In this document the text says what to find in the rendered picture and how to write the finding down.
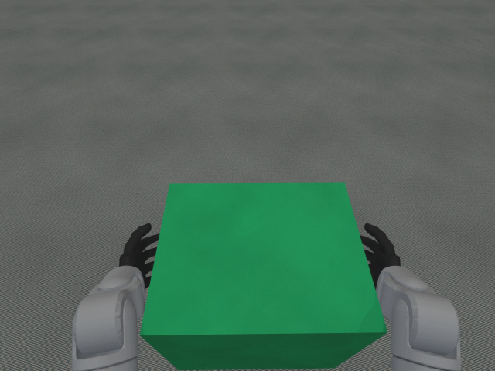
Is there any robot left hand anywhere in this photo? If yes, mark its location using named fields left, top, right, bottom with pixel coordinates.
left=119, top=223, right=159, bottom=289

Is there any robot right hand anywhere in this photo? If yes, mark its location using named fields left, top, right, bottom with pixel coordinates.
left=360, top=223, right=401, bottom=290

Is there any carton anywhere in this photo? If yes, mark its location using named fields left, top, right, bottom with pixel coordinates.
left=140, top=182, right=387, bottom=370

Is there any robot right forearm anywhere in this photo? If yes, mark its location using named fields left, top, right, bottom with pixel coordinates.
left=376, top=266, right=461, bottom=371

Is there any robot left forearm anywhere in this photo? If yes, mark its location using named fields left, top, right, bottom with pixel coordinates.
left=71, top=266, right=145, bottom=371

